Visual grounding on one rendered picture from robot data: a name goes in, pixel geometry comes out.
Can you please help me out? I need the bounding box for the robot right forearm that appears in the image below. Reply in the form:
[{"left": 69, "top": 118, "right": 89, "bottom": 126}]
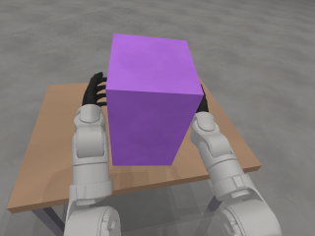
[{"left": 189, "top": 111, "right": 282, "bottom": 234}]

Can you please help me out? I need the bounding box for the table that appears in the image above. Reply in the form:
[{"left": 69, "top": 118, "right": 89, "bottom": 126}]
[{"left": 7, "top": 77, "right": 262, "bottom": 236}]

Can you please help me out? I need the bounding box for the left robot upper arm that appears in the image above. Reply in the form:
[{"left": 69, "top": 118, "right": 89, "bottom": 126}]
[{"left": 64, "top": 206, "right": 121, "bottom": 236}]

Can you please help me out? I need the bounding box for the carton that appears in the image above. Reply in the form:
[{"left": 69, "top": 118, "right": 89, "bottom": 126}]
[{"left": 105, "top": 33, "right": 204, "bottom": 166}]

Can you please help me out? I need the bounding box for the right robot upper arm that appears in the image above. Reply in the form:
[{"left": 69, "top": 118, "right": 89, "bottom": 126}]
[{"left": 220, "top": 198, "right": 283, "bottom": 236}]

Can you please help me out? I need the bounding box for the robot right hand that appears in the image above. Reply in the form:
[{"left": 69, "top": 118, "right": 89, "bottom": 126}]
[{"left": 196, "top": 85, "right": 209, "bottom": 113}]

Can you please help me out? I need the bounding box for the robot left forearm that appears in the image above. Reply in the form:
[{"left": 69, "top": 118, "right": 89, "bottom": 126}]
[{"left": 63, "top": 104, "right": 113, "bottom": 236}]

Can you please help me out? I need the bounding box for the robot left hand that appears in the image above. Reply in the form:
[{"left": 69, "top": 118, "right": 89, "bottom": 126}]
[{"left": 82, "top": 72, "right": 107, "bottom": 107}]

